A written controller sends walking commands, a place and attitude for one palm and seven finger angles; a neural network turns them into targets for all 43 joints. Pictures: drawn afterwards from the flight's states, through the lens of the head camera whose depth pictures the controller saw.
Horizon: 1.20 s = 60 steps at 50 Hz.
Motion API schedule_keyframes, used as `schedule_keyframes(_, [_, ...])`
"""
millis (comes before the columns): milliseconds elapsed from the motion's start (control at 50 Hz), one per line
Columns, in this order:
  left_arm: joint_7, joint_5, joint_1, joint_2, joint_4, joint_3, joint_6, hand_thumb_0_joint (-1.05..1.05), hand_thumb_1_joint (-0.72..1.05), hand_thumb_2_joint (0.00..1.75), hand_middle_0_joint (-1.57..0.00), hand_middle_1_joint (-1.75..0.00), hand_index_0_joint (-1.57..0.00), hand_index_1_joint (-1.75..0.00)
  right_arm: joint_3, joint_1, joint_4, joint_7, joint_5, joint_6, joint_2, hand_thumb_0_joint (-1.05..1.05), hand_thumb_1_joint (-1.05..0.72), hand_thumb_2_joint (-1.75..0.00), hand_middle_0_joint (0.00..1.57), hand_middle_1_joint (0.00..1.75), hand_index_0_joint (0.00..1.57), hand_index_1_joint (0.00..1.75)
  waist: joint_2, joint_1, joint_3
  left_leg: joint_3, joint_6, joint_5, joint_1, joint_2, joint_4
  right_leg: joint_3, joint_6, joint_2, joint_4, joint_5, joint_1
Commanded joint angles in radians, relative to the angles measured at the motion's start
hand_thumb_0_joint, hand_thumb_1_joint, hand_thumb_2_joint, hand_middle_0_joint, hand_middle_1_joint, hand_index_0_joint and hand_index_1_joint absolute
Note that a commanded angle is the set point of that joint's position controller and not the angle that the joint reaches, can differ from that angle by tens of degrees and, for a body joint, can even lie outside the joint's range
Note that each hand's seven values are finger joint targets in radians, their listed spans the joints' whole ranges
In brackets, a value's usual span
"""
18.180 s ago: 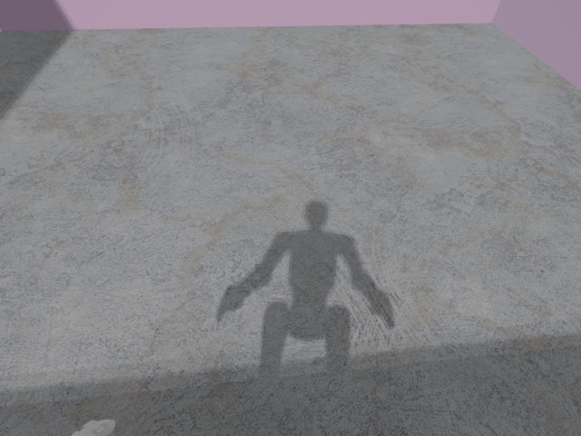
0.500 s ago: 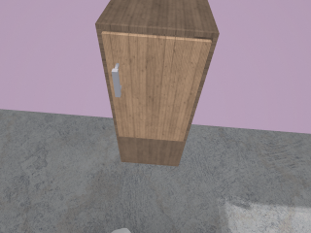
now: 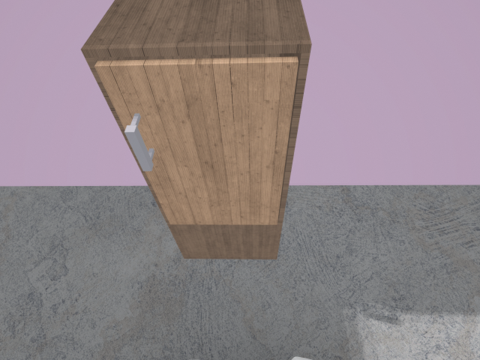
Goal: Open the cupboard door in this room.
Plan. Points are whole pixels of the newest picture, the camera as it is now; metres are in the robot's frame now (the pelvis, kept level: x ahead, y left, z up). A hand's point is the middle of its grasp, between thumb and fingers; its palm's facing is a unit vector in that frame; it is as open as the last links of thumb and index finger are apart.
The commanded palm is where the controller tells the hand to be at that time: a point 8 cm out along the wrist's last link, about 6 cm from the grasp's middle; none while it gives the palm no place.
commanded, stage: come to a stop and stand still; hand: left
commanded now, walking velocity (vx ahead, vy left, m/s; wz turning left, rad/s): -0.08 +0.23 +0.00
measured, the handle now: (142, 143) +0.53 +0.25 +0.02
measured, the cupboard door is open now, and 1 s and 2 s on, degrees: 0 0 0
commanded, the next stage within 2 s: look again from close up in 1.24 s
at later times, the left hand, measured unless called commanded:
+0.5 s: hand out of the picture -0.04 +0.23 -0.17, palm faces +0.09 -0.97 -0.23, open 7.4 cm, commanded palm none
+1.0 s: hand out of the picture +0.01 +0.19 -0.16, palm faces +0.01 -0.97 -0.22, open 7.3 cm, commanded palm none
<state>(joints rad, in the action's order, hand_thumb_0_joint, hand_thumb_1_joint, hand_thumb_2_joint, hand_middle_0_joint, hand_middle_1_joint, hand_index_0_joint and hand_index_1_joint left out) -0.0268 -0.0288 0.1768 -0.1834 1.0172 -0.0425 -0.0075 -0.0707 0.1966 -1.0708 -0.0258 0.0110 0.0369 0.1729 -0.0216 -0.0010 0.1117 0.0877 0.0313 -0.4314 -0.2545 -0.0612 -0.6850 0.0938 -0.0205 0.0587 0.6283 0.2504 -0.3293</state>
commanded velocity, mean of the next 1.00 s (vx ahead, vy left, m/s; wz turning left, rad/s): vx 0.04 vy -0.01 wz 0.00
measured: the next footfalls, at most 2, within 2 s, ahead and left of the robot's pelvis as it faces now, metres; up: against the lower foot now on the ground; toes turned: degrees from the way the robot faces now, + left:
left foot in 0.48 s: -0.04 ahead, +0.13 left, +0.00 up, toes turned +2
right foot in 0.88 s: -0.01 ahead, -0.09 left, +0.00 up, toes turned -4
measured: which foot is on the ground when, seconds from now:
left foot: up 0.00-0.46, down 0.48-1.00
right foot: down 0.00-0.48, up 0.50-0.86, down 0.88-1.00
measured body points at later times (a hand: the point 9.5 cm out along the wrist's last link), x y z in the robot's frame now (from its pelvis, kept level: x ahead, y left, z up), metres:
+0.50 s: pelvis -0.06 +0.03 +0.01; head -0.05 +0.04 +0.46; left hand -0.04 +0.28 -0.15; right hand +0.00 -0.22 -0.13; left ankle -0.11 +0.14 -0.73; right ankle +0.04 -0.10 -0.72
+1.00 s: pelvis -0.03 +0.01 +0.01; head +0.00 +0.00 +0.46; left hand +0.01 +0.24 -0.14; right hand -0.09 -0.19 -0.15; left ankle -0.11 +0.15 -0.73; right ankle -0.05 -0.09 -0.73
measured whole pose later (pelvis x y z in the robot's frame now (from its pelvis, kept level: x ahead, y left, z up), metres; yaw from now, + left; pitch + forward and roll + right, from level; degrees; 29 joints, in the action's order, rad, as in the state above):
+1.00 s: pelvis -0.03 +0.01 +0.01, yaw +1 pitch +1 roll +0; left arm -0.04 -0.01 0.18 -0.16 1.12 -0.02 0.01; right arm -0.03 0.34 -1.18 -0.05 0.01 0.00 0.11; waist -0.03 0.04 0.05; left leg 0.02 0.03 -0.35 -0.11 -0.05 -0.45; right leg 0.09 -0.03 0.00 0.49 0.29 -0.21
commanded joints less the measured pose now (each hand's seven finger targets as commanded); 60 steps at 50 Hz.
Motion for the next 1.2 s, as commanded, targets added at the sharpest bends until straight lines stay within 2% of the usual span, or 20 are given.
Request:
schedule_keyframes(0, [-0.02, 0.006, 0.095, -0.204, -0.029, -0.045, 0.007, 0.0, 0.9, 0.9, -0.2, -0.3, -0.2, -0.3, -0.025, 0.045, 0.069, -0.003, -0.001, 0.024, 0.089, 0.0, -0.9, -0.9, 0.2, 0.3, 0.2, 0.3, 0.22, -0.03, -0.163, -0.15, -0.002, -0.167, -0.168, 0.053, -0.487, -0.342, -0.191, 0.366, -0.249, -0.739, 0.158])
schedule_keyframes(40, [-0.025, 0.01, 0.068, -0.182, -0.048, -0.041, 0.01, 0.0, 0.9, 0.9, -0.2, -0.3, -0.2, -0.3, -0.02, 0.03, 0.065, 0.006, 0.006, 0.023, 0.1, 0.0, -0.9, -0.9, 0.2, 0.3, 0.2, 0.3, 0.154, -0.029, -0.173, -0.159, 0.014, -0.055, -0.235, 0.046, -0.557, -0.264, -0.159, 0.306, -0.212, -0.743, 0.214])
schedule_keyframes(140, [-0.029, 0.006, 0.073, -0.187, -0.062, -0.045, 0.013, 0.0, 0.9, 0.9, -0.2, -0.3, -0.2, -0.3, -0.016, 0.01, 0.083, 0.024, 0.014, 0.039, 0.119, 0.0, -0.9, -0.9, 0.2, 0.3, 0.2, 0.3, 0.181, -0.041, -0.172, -0.16, 0.04, 0.051, -0.253, 0.041, -0.521, -0.253, -0.127, 0.29, -0.288, -0.409, 0.202])
schedule_keyframes(320, [-0.002, -0.01, 0.071, -0.225, -0.064, -0.049, 0.003, 0.0, 0.9, 0.9, -0.2, -0.3, -0.2, -0.3, 0.006, 0.023, 0.092, 0.038, 0.003, 0.01, 0.106, 0.0, -0.9, -0.9, 0.2, 0.3, 0.2, 0.3, 0.246, -0.053, -0.116, -0.048, 0.008, -0.021, -0.06, 0.042, -0.073, -0.28, -0.103, 0.225, -0.465, 0.203, 0.089])
schedule_keyframes(400, [-0.003, -0.001, 0.021, -0.219, -0.041, -0.047, -0.005, 0.0, 0.9, 0.9, -0.2, -0.3, -0.2, -0.3, 0.021, 0.191, 0.039, 0.028, 0.0, -0.013, 0.074, 0.0, -0.9, -0.9, 0.2, 0.3, 0.2, 0.3, 0.22, 0.017, -0.145, 0.005, -0.018, 0.068, 0.162, 0.064, 0.231, -0.221, -0.052, 0.17, -0.458, 0.246, 0.011])
schedule_keyframes(420, [-0.003, 0.007, 0.015, -0.189, -0.033, -0.038, -0.008, 0.0, 0.9, 0.9, -0.2, -0.3, -0.2, -0.3, 0.026, 0.25, 0.018, 0.022, 0.001, -0.023, 0.076, 0.0, -0.9, -0.9, 0.2, 0.3, 0.2, 0.3, 0.156, 0.041, -0.157, -0.008, -0.024, 0.124, 0.255, 0.058, 0.353, -0.192, -0.018, 0.137, -0.401, 0.272, -0.042])
schedule_keyframes(440, [-0.001, 0.018, 0.028, -0.133, -0.032, -0.024, -0.012, 0.0, 0.9, 0.9, -0.2, -0.3, -0.2, -0.3, 0.022, 0.254, 0.018, 0.016, 0.009, -0.034, 0.113, 0.0, -0.9, -0.9, 0.2, 0.3, 0.2, 0.3, -0.019, 0.038, -0.113, -0.152, -0.05, 0.011, 0.23, -0.04, 0.478, -0.131, 0.019, 0.06, -0.259, 0.279, -0.114])
schedule_keyframes(460, [0.006, 0.027, 0.059, -0.064, -0.036, -0.008, -0.014, 0.0, 0.9, 0.9, -0.2, -0.3, -0.2, -0.3, 0.015, 0.196, 0.041, 0.009, 0.018, -0.039, 0.179, 0.0, -0.9, -0.9, 0.2, 0.3, 0.2, 0.3, -0.234, 0.016, -0.04, -0.377, -0.106, -0.232, 0.078, -0.221, 0.602, -0.038, 0.048, -0.015, -0.083, 0.181, -0.148])
schedule_keyframes(480, [0.013, 0.017, 0.047, -0.064, -0.033, -0.008, -0.015, 0.0, 0.9, 0.9, -0.2, -0.3, -0.2, -0.3, 0.016, 0.093, 0.073, 0.003, 0.017, -0.035, 0.203, 0.0, -0.9, -0.9, 0.2, 0.3, 0.2, 0.3, -0.229, -0.002, 0.031, -0.454, -0.145, -0.323, -0.107, -0.277, 0.665, -0.046, 0.043, -0.023, 0.027, 0.156, -0.099])
schedule_keyframes(500, [0.015, 0.004, 0.039, -0.073, -0.015, -0.013, -0.023, 0.0, 0.9, 0.9, -0.2, -0.3, -0.2, -0.3, 0.02, 0.045, 0.073, 0.0, 0.017, -0.041, 0.182, 0.0, -0.9, -0.9, 0.2, 0.3, 0.2, 0.3, -0.286, -0.016, 0.057, -0.428, -0.137, -0.308, -0.17, -0.253, 0.687, -0.084, 0.042, -0.012, 0.11, 0.137, -0.067])
schedule_keyframes(540, [0.029, 0.002, 0.1, -0.074, 0.026, -0.015, -0.016, 0.0, 0.9, 0.9, -0.2, -0.3, -0.2, -0.3, 0.035, 0.033, 0.059, -0.01, 0.011, -0.055, 0.139, 0.0, -0.9, -0.9, 0.2, 0.3, 0.2, 0.3, -0.164, -0.042, 0.059, -0.295, -0.126, -0.087, -0.048, -0.18, 0.62, -0.087, 0.049, -0.028, 0.224, 0.078, -0.128])
schedule_keyframes(600, [0.032, 0.006, 0.074, -0.067, 0.04, -0.008, 0.001, 0.0, 0.9, 0.9, -0.2, -0.3, -0.2, -0.3, 0.036, 0.148, 0.01, -0.022, 0.003, -0.07, 0.11, 0.0, -0.9, -0.9, 0.2, 0.3, 0.2, 0.3, -0.076, -0.003, 0.014, -0.236, -0.131, 0.271, 0.16, -0.175, 0.538, -0.093, 0.064, -0.013, 0.245, 0.051, -0.223])
schedule_keyframes(660, [0.025, 0.014, 0.046, -0.05, 0.039, 0.002, 0.002, 0.0, 0.9, 0.9, -0.2, -0.3, -0.2, -0.3, 0.036, 0.22, -0.032, -0.036, 0.009, -0.075, 0.101, 0.0, -0.9, -0.9, 0.2, 0.3, 0.2, 0.3, -0.117, 0.023, -0.039, -0.215, -0.161, 0.703, 0.276, -0.205, 0.436, -0.08, 0.073, -0.002, 0.178, 0.109, -0.195])
schedule_keyframes(720, [0.021, 0.022, 0.005, -0.039, 0.038, 0.005, -0.005, 0.0, 0.9, 0.9, -0.2, -0.3, -0.2, -0.3, 0.025, 0.24, -0.057, -0.042, 0.011, -0.064, 0.107, 0.0, -0.9, -0.9, 0.2, 0.3, 0.2, 0.3, -0.133, 0.041, -0.042, -0.215, -0.171, 0.882, 0.253, -0.219, 0.369, -0.059, 0.064, -0.004, 0.073, 0.161, -0.101])
schedule_keyframes(820, [0.01, 0.025, 0.105, -0.041, 0.083, 0.002, 0.006, 0.0, 0.9, 0.9, -0.2, -0.3, -0.2, -0.3, 0.015, 0.217, -0.077, -0.039, 0.003, -0.058, 0.087, 0.0, -0.9, -0.9, 0.2, 0.3, 0.2, 0.3, -0.1, -0.005, -0.1, -0.181, -0.098, 0.764, 0.164, -0.141, 0.262, -0.036, 0.035, -0.006, -0.259, -0.134, 0.157])
schedule_keyframes(860, [-0.004, 0.025, 0.155, -0.092, 0.116, 0.002, 0.018, 0.0, 0.9, 0.9, -0.2, -0.3, -0.2, -0.3, 0.028, 0.222, -0.07, -0.029, -0.008, -0.064, 0.025, 0.0, -0.9, -0.9, 0.2, 0.3, 0.2, 0.3, 0.014, -0.008, -0.147, -0.099, -0.034, 0.434, -0.017, -0.064, 0.232, -0.136, -0.013, 0.14, -0.204, -0.51, 0.371])
schedule_keyframes(900, [-0.012, 0.026, 0.148, -0.1, 0.118, -0.002, 0.024, 0.0, 0.9, 0.9, -0.2, -0.3, -0.2, -0.3, 0.032, 0.212, -0.064, -0.027, -0.005, -0.047, -0.004, 0.0, -0.9, -0.9, 0.2, 0.3, 0.2, 0.3, 0.195, -0.004, -0.157, -0.059, -0.007, 0.206, 0.004, -0.019, 0.232, -0.182, -0.07, 0.179, -0.211, -0.562, 0.326])
schedule_keyframes(920, [-0.013, 0.025, 0.122, -0.093, 0.112, 0.003, 0.026, 0.0, 0.9, 0.9, -0.2, -0.3, -0.2, -0.3, 0.034, 0.215, -0.071, -0.026, -0.003, -0.043, 0.0, 0.0, -0.9, -0.9, 0.2, 0.3, 0.2, 0.3, 0.202, 0.004, -0.139, -0.054, -0.006, 0.173, 0.028, -0.021, 0.243, -0.18, -0.073, 0.178, -0.24, -0.513, 0.274])
schedule_keyframes(1020, [-0.016, 0.03, 0.095, -0.062, 0.101, 0.014, 0.026, 0.0, 0.9, 0.9, -0.2, -0.3, -0.2, -0.3, 0.041, 0.201, -0.098, -0.025, 0.001, -0.053, 0.014, 0.0, -0.9, -0.9, 0.2, 0.3, 0.2, 0.3, 0.019, 0.001, -0.1, -0.089, -0.018, 0.494, 0.113, -0.061, 0.3, -0.103, -0.021, 0.08, -0.198, -0.474, 0.235])
schedule_keyframes(1180, [-0.016, 0.027, 0.093, -0.077, 0.093, 0.014, 0.03, 0.0, 0.9, 0.9, -0.2, -0.3, -0.2, -0.3, 0.041, 0.153, -0.077, -0.024, 0.001, -0.045, 0.039, 0.0, -0.9, -0.9, 0.2, 0.3, 0.2, 0.3, 0.027, 0.007, -0.093, -0.076, -0.014, 0.416, 0.149, -0.059, 0.312, -0.123, -0.017, 0.075, -0.251, -0.446, 0.224])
